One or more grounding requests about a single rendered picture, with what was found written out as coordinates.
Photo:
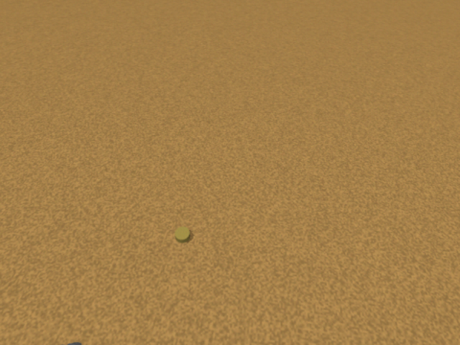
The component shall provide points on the tin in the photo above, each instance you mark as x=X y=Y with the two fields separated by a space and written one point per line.
x=182 y=234

